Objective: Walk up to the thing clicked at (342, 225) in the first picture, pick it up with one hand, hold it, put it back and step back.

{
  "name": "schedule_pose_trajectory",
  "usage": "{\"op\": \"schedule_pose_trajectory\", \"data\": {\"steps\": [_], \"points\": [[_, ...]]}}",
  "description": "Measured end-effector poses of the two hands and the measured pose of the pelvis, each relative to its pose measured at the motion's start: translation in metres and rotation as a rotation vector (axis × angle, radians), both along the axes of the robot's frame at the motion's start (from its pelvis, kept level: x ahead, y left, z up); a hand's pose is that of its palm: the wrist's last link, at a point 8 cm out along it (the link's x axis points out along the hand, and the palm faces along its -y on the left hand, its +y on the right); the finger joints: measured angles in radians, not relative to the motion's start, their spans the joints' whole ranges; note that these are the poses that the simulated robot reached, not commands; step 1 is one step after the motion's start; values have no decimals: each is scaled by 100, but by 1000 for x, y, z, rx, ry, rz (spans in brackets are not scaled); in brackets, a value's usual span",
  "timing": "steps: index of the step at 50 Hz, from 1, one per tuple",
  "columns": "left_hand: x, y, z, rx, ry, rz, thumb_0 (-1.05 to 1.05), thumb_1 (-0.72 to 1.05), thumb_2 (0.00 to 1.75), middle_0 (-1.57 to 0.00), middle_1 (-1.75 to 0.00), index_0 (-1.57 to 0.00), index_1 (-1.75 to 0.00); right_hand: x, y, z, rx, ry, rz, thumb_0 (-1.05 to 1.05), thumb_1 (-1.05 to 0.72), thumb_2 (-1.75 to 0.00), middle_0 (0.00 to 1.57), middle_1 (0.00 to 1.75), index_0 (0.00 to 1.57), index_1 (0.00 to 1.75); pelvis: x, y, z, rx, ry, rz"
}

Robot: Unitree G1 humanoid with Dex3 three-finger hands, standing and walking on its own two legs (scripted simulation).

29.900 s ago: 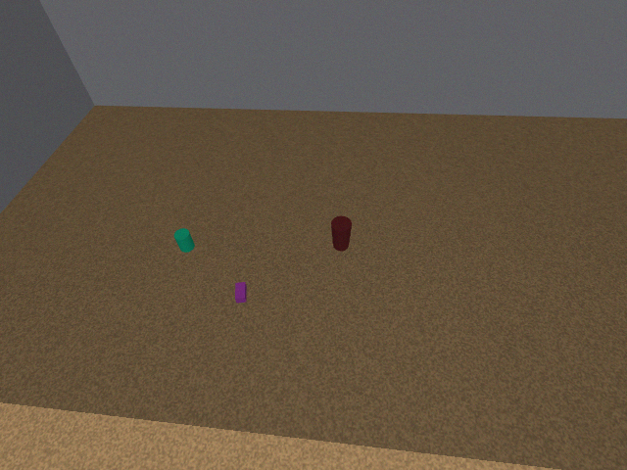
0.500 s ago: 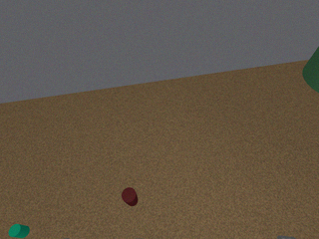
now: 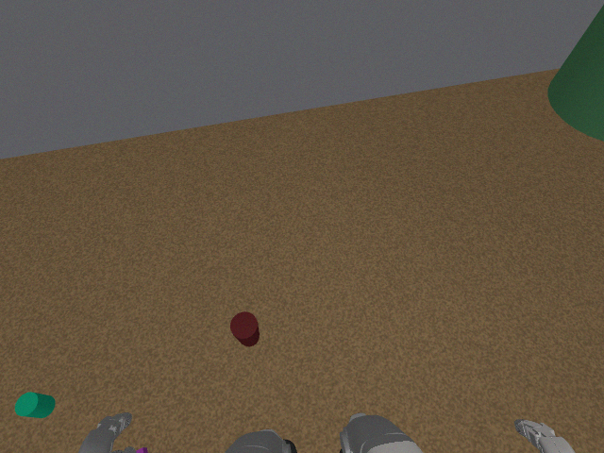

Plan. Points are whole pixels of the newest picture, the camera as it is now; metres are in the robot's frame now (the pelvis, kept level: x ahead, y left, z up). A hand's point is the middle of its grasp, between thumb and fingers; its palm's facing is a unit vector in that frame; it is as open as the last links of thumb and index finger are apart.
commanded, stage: step back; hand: left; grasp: from the side
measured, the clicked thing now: (246, 331) +0.45 +0.18 -0.69
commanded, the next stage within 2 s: none
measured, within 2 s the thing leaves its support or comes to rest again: neither
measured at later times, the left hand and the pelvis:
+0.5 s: hand out of the picture +0.01 +0.28 -0.15, palm faces +0.02 -0.93 -0.36, open 7.4 cm; pelvis -0.12 +0.02 -0.01, yaw +1 degrees
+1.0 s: hand out of the picture -0.21 +0.23 -0.14, palm faces -0.06 -0.91 -0.42, open 7.4 cm; pelvis -0.28 -0.04 -0.01, yaw -4 degrees
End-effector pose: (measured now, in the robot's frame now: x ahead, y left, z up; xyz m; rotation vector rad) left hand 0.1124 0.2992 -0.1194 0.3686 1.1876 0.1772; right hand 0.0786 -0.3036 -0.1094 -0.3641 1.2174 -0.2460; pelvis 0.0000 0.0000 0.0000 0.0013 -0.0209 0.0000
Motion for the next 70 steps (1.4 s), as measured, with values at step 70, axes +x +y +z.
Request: {"op": "schedule_pose_trajectory", "data": {"steps": [70], "points": [[-396,-59,9,-17,-130,35,0,90,90,-20,-30,-20,-30,-406,-60,2,-12,12,92,1,-90,-89,21,30,21,30,-405,-60,-5,-2,-32,53]]}}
